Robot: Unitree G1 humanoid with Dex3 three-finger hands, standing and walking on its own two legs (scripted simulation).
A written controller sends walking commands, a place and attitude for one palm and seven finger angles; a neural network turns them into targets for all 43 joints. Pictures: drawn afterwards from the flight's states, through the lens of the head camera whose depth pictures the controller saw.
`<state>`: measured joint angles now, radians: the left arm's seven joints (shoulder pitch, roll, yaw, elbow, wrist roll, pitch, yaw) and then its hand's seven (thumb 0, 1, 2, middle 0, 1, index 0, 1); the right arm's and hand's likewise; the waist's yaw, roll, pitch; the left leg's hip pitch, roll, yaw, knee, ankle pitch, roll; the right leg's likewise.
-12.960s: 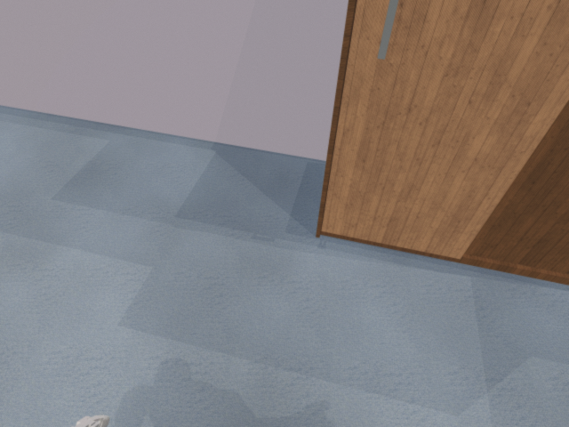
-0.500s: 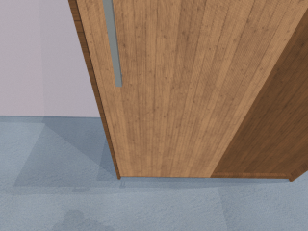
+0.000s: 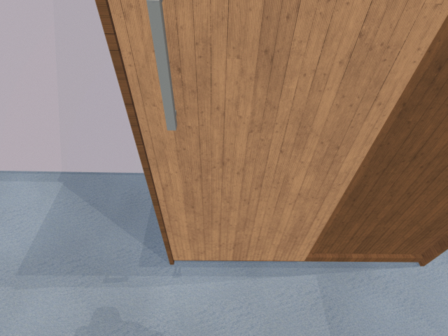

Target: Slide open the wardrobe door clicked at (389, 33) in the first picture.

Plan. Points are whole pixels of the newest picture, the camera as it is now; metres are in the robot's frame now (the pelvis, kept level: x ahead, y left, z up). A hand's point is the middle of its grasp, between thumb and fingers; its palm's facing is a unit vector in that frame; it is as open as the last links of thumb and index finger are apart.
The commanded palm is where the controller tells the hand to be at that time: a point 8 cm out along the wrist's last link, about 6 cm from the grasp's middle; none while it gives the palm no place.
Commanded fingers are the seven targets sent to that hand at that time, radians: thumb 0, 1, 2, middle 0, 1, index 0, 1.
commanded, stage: look again from close up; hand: left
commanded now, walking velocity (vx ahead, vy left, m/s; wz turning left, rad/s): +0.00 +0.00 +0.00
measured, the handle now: (166, 70) +0.54 +0.15 +0.21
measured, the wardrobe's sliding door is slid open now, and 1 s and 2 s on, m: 0.00 0.00 0.00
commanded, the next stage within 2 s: raise the hand with hooked fingers in 1.62 s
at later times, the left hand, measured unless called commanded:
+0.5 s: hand out of the picture +0.02 +0.19 -0.17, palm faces +0.01 -0.97 -0.23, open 7.4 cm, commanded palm none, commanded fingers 0.00 0.90 0.90 -0.20 -0.30 -0.20 -0.30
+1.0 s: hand out of the picture +0.05 +0.20 -0.17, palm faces +0.00 -0.97 -0.26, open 7.4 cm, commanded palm none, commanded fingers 0.00 0.90 0.90 -0.20 -0.30 -0.20 -0.30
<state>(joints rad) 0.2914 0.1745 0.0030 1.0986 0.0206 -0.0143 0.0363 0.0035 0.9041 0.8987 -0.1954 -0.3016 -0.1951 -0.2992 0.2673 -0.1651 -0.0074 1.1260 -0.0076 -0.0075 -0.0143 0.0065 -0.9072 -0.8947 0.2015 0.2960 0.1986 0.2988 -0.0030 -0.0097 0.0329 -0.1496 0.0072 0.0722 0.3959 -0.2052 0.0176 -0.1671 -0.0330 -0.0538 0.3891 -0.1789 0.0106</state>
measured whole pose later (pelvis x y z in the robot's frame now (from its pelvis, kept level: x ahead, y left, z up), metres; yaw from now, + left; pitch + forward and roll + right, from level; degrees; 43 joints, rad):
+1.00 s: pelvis +0.02 -0.01 +0.00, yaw +0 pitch -2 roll +0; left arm 0.23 0.24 0.01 1.11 0.02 -0.02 0.02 0.00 0.90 0.90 -0.20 -0.30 -0.20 -0.30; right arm 0.21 -0.23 0.00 1.13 -0.01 -0.01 -0.01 0.01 -0.91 -0.89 0.20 0.30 0.20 0.30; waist 0.00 0.00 0.04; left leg -0.11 0.02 0.06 0.34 -0.20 0.00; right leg -0.13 -0.02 -0.07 0.35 -0.19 0.00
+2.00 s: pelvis +0.00 -0.02 -0.04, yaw +1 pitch +7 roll +1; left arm 0.31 0.24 0.27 0.25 -0.30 -0.57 -0.36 0.01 0.76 0.84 -0.20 -0.39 -0.20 -0.39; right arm 0.19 -0.24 -0.03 0.64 0.00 -0.29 0.02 0.01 -0.90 -0.89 0.20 0.30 0.20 0.30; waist 0.01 -0.03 -0.07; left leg -0.55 0.03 0.05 0.82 -0.39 -0.01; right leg -0.58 -0.03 -0.07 0.84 -0.39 -0.03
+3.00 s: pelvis +0.00 -0.02 -0.01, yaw +3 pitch -5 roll -1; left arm -0.02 0.41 0.43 0.00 -0.34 0.13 -0.39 -0.01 -0.39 0.35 -0.29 -1.13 -0.29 -1.13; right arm 0.20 -0.25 0.10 0.64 0.06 -0.32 -0.11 0.02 -0.90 -0.89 0.20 0.30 0.20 0.30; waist 0.09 0.05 0.00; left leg -0.17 0.03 0.01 0.52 -0.26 -0.01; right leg -0.15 -0.02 -0.11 0.49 -0.25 -0.02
